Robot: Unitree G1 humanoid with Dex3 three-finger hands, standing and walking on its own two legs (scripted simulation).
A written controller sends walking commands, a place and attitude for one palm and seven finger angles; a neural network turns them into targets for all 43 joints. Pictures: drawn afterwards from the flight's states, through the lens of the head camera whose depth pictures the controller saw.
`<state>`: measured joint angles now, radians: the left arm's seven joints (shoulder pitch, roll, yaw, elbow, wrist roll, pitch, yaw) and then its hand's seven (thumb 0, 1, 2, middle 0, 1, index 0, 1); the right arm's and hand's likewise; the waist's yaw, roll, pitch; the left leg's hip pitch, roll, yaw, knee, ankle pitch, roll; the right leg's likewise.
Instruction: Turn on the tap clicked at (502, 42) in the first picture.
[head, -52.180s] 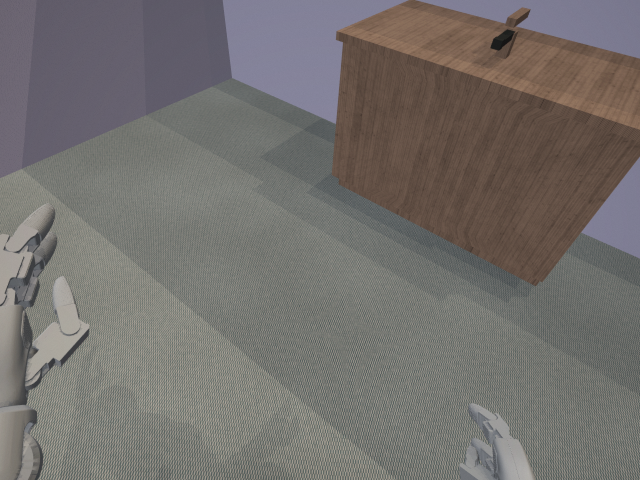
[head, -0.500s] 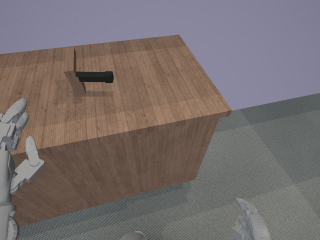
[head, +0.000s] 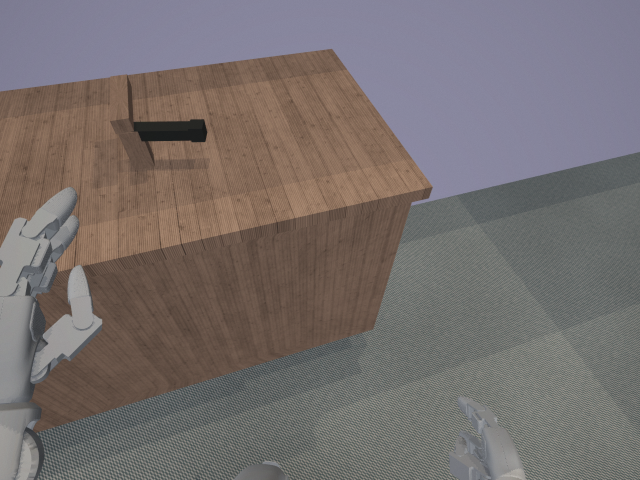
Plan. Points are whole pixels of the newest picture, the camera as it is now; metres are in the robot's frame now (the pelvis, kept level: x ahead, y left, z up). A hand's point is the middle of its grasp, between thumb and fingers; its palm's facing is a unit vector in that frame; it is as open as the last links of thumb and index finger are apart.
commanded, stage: step back with the hand held close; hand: left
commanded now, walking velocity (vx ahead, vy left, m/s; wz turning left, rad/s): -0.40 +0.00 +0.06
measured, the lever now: (197, 130) +0.64 +0.28 +0.05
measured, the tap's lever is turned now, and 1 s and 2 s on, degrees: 75 75 75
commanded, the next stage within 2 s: stop stepping back and stand still in 0.08 s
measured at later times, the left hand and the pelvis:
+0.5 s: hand out of the picture +0.09 +0.21 +0.16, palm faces +0.42 -0.81 -0.40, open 7.4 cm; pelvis -0.11 -0.03 +0.00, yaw +2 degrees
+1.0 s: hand out of the picture +0.04 +0.23 +0.15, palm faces +0.47 -0.82 -0.32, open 7.5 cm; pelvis -0.15 -0.02 -0.01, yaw +6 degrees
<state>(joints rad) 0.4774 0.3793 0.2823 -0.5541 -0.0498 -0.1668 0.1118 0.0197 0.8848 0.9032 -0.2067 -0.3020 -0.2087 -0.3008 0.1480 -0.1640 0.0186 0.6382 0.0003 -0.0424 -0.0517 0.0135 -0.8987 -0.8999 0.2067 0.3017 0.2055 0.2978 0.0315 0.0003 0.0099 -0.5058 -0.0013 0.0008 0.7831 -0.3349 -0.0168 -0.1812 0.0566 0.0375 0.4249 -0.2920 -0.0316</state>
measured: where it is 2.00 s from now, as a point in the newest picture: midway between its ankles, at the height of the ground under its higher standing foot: outside the picture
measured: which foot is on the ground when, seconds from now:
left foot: up 0.00-0.06, down 0.08-0.34, up 0.36-0.58, down 0.60-1.00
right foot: down 0.00-1.00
